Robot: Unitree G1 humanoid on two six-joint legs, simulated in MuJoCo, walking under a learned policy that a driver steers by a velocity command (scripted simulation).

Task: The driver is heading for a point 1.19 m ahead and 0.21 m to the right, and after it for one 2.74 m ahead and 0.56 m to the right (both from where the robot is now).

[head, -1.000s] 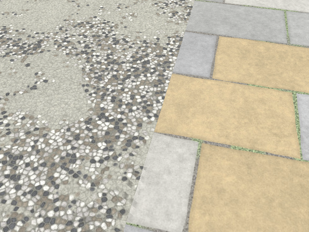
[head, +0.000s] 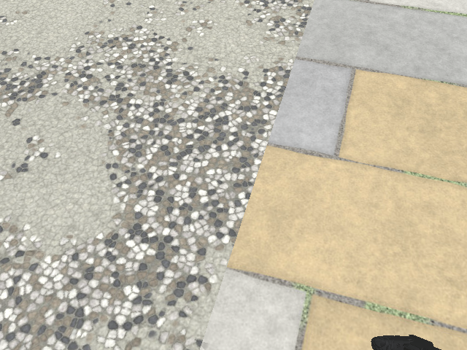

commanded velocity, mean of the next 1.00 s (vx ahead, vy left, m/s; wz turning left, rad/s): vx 0.50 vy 0.00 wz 0.00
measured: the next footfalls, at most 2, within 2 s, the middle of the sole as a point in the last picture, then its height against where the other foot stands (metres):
left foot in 0.04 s outside the picture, level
right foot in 0.58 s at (306, 329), level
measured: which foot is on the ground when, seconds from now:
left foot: up 0.00-0.02, down 0.04-0.60, up 0.62-1.00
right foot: down 0.00-0.04, up 0.06-0.56, down 0.58-1.00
